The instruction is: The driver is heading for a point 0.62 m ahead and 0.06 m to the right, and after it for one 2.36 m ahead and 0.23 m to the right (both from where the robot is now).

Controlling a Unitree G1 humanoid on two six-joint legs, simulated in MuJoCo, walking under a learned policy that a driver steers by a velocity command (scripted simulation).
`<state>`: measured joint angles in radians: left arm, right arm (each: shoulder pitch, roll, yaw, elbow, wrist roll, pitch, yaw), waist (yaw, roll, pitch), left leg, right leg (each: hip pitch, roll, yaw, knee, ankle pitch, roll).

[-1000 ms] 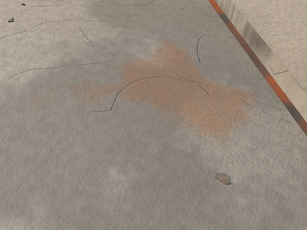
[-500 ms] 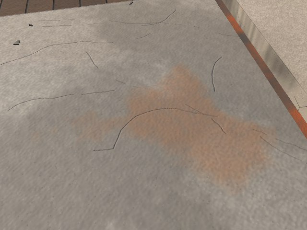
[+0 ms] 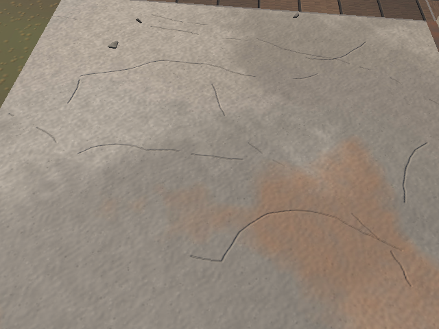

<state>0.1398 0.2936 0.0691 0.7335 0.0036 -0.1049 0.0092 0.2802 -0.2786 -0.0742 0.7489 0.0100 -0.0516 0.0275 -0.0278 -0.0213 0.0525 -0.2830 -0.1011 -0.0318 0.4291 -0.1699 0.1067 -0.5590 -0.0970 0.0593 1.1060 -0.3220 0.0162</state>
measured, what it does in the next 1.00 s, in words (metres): walks ahead: right foot, then left foot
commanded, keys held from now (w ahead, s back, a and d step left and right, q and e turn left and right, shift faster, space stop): w+q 0.14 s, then w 0.46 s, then w+e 0.08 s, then e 0.32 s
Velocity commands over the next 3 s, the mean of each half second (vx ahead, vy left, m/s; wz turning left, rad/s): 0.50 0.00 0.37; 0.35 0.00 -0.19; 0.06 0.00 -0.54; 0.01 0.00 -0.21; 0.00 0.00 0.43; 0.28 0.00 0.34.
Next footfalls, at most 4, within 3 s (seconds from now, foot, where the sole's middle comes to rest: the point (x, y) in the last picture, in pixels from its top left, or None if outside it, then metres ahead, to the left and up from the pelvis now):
0.30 right None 0.36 -0.13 -0.78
0.80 left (164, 282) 0.59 0.16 -0.78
1.22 right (248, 282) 0.59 -0.10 -0.78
1.68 left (179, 278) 0.60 0.12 -0.78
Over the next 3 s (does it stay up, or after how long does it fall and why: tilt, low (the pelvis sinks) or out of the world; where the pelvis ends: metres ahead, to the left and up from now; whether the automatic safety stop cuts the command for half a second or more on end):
stays up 0.63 0.04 0.00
